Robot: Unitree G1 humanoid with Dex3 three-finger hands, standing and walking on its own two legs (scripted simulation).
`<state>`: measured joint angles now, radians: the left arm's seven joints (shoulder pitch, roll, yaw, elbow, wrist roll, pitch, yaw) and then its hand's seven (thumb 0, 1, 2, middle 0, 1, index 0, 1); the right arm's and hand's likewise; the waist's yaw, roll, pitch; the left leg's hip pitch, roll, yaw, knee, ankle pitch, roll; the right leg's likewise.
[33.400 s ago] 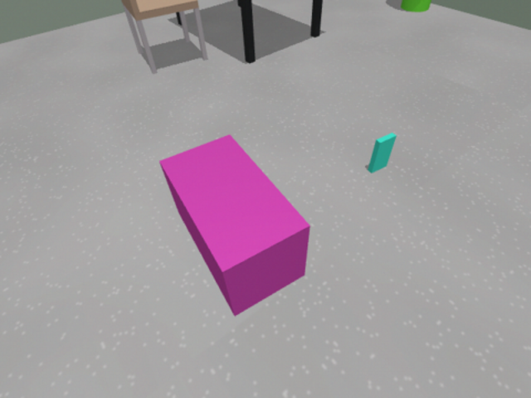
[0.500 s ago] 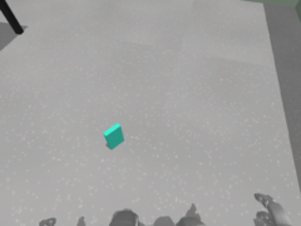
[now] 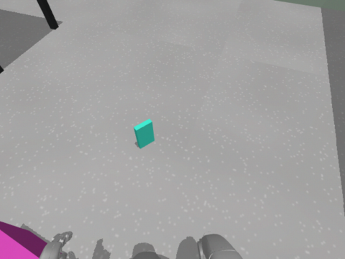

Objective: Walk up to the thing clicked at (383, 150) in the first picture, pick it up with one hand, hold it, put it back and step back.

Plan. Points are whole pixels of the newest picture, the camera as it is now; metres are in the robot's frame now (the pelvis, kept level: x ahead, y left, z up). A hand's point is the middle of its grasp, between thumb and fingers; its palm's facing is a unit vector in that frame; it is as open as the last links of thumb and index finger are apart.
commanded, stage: step back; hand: left
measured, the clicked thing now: (144, 134) +0.86 +0.19 -0.65
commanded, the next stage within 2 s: stand in 1.44 s
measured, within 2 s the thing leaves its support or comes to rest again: neither
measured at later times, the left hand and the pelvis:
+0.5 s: hand out of the picture -0.10 +0.25 -0.13, palm faces -0.02 -0.90 -0.43, open 7.4 cm; pelvis -0.16 -0.03 +0.00, yaw -1 degrees
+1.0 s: hand out of the picture -0.11 +0.23 -0.14, palm faces +0.03 -0.94 -0.33, open 7.4 cm; pelvis -0.17 -0.02 +0.01, yaw +1 degrees
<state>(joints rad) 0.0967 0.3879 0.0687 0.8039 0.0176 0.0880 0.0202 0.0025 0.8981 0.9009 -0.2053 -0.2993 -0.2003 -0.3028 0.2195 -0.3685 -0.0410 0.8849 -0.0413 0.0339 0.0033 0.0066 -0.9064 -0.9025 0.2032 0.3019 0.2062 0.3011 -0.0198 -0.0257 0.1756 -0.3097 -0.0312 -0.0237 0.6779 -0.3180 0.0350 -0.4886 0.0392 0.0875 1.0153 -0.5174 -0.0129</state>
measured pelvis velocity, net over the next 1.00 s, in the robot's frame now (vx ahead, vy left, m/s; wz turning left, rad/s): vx -0.17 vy -0.02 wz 0.02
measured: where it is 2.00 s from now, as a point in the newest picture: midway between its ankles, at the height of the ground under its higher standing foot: outside the picture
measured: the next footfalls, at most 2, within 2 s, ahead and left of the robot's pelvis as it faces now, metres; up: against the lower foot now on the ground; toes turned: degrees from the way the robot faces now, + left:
right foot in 0.26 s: -0.12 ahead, -0.15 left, +0.00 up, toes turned -1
left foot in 0.56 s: -0.13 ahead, +0.09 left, +0.00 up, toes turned -2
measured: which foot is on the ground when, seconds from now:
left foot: down 0.00-0.28, up 0.30-0.54, down 0.56-1.00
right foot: up 0.00-0.24, down 0.26-1.00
